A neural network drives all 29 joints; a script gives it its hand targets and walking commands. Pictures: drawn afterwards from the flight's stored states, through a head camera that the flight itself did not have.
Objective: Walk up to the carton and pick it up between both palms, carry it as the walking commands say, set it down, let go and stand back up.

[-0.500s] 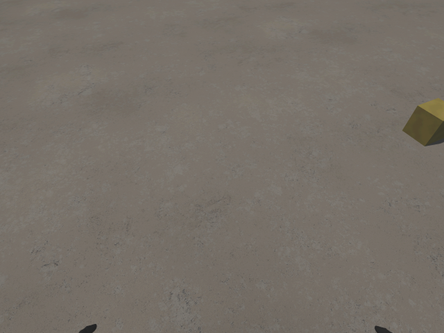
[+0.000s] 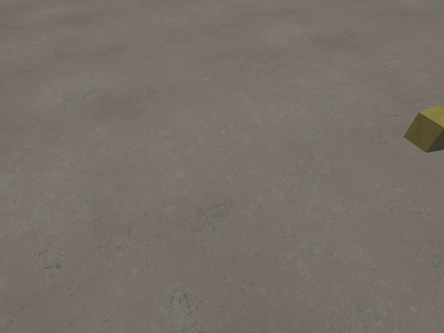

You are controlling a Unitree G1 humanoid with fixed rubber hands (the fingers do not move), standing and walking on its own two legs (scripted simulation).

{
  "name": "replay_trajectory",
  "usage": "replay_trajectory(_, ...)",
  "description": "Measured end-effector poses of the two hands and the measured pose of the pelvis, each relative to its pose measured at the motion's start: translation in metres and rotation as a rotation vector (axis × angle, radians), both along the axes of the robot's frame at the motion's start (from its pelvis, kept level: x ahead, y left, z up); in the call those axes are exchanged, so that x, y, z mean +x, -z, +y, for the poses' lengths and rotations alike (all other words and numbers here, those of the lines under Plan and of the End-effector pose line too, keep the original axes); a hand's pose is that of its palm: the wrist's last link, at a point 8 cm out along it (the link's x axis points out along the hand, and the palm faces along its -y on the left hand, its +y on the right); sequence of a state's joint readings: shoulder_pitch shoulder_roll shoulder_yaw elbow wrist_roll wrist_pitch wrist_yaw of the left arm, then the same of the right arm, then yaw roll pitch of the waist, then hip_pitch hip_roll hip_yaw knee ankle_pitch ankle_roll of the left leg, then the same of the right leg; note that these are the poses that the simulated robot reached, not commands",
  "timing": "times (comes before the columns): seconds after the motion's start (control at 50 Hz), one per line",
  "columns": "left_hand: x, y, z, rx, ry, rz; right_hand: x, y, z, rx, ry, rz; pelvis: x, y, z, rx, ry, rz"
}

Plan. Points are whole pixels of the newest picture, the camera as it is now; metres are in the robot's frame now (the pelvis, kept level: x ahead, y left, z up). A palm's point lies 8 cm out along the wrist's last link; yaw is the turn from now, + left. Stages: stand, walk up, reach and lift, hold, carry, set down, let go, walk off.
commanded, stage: stand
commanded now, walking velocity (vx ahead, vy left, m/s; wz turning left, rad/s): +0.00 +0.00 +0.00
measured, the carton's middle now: (432, 128) +1.45 -1.34 -0.68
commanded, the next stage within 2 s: walk up in 0.44 s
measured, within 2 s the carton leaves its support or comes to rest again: neither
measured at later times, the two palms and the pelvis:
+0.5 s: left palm out of the picture +0.09 +0.30 -0.11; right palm out of the picture +0.10 -0.30 -0.12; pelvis +0.01 +0.00 +0.00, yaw +0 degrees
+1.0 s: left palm (124, 268) +0.28 +0.23 -0.07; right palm out of the picture +0.08 -0.46 -0.11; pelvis +0.07 -0.08 -0.03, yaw -15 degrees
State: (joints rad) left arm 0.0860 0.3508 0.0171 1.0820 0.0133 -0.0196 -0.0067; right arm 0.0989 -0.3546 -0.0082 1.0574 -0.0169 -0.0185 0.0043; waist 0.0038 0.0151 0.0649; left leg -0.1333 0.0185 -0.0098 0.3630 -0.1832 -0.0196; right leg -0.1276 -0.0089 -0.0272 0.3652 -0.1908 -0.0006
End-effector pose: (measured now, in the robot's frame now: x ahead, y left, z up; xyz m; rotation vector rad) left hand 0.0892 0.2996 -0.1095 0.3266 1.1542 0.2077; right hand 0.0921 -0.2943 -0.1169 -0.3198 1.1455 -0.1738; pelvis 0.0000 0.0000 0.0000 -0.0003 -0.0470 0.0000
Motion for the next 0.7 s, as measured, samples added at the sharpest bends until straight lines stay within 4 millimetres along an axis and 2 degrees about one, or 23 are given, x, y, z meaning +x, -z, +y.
replay_trajectory(0.64,0.007,-0.002,0.004,0.002,-0.006,0.009,0.008,-0.002,-0.001,-0.006,0.0,0.006,0.008,-0.001,0.002,0.002,0.002,0.01)
replay_trajectory(0.7,0.018,-0.002,0.006,-0.016,0.06,0.012,0.011,-0.008,-0.015,-0.025,0.044,-0.084,0.011,0.004,0.0,0.022,0.066,0.027)
